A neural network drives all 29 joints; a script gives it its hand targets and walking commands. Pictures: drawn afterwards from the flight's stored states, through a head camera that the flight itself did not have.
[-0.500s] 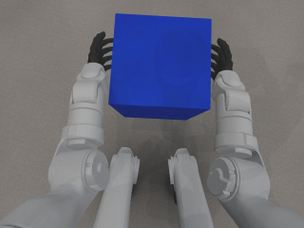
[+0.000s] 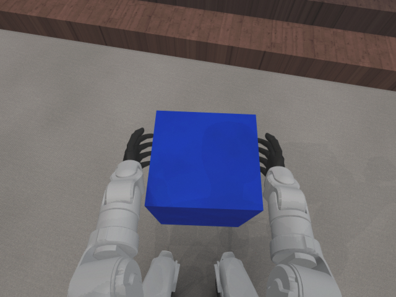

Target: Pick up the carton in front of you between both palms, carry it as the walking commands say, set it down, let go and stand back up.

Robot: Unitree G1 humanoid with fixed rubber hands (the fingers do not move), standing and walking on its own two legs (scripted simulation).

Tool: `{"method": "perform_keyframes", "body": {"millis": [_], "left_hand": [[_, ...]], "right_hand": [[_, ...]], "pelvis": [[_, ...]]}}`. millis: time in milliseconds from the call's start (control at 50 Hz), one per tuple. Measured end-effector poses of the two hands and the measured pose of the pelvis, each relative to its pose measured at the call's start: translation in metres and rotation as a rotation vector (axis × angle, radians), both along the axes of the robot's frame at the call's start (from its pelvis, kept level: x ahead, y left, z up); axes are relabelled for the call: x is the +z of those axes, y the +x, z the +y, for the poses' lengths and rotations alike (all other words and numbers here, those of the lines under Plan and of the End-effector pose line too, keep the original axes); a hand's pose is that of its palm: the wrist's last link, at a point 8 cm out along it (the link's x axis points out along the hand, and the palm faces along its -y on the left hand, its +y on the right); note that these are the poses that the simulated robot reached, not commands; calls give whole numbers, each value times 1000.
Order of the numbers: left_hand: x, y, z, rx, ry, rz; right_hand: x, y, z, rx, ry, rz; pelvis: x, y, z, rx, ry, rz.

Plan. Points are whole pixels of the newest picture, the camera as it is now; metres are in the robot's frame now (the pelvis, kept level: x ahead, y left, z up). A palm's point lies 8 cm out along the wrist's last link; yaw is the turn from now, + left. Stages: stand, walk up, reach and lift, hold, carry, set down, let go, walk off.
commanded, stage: reach and lift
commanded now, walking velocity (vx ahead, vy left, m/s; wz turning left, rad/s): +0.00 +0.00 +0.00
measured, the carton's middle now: (202, 176) +0.39 -0.01 -0.10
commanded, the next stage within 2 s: hold in 1.54 s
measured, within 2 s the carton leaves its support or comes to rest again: neither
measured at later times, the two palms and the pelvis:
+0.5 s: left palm (105, 155) +0.34 +0.15 +0.11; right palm (305, 161) +0.34 -0.15 +0.11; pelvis +0.05 +0.00 +0.11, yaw +0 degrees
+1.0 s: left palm (97, 153) +0.33 +0.15 +0.14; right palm (315, 159) +0.33 -0.15 +0.14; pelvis +0.03 +0.00 +0.11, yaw +0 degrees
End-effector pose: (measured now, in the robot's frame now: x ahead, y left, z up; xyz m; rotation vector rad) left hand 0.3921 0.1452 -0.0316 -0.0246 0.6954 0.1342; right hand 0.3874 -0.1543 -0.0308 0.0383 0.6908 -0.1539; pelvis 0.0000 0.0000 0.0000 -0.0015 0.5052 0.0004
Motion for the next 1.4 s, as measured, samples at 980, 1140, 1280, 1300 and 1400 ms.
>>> {"method": "perform_keyframes", "body": {"millis": [980,1140,1280,1300,1400], "left_hand": [[173,-60,4,-12,33,-16],[176,-57,3,-22,46,-14],[179,-55,3,-29,54,-11],[180,-55,4,-29,55,-11],[182,-55,4,-32,58,-10]], "right_hand": [[173,-56,3,37,-34,-16],[176,-53,3,46,-46,-14],[179,-51,3,53,-55,-11],[179,-51,3,53,-56,-11],[181,-51,3,56,-60,-10]], "pelvis": [[113,31,-1,-1,2,-566],[116,39,-1,-1,1,-570],[118,46,-1,-1,1,-574],[118,47,-1,-1,1,-574],[119,50,-1,-1,1,-580]]}}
